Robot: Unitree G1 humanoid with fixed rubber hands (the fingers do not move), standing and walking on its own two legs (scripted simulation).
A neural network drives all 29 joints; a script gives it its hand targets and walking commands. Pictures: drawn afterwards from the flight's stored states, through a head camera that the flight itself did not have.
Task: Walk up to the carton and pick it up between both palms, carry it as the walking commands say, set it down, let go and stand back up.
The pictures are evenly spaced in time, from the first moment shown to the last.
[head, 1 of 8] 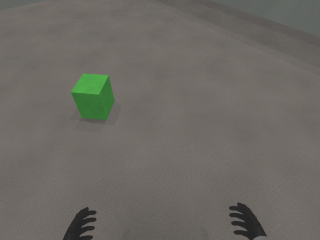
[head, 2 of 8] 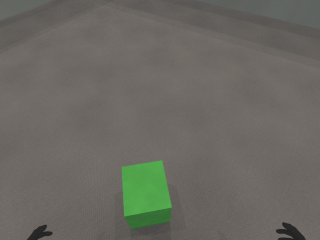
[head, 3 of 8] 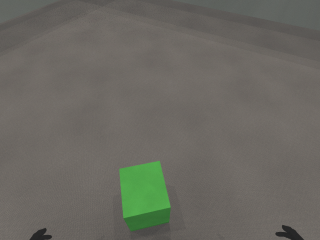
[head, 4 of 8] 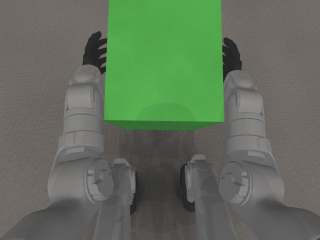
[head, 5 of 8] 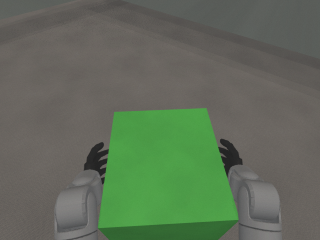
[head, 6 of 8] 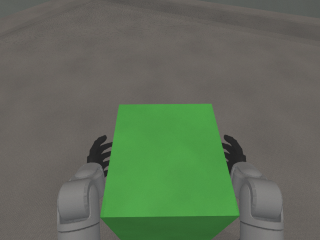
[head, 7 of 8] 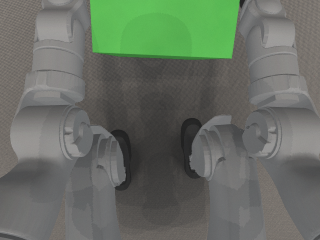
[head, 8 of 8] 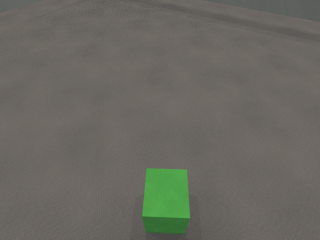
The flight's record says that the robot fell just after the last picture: no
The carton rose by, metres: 0.65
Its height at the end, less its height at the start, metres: +0.00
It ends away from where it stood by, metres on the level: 1.34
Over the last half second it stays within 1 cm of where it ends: yes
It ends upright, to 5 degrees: yes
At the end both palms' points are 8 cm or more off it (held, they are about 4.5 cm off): yes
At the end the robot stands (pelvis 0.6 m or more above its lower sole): yes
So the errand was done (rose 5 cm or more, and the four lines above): yes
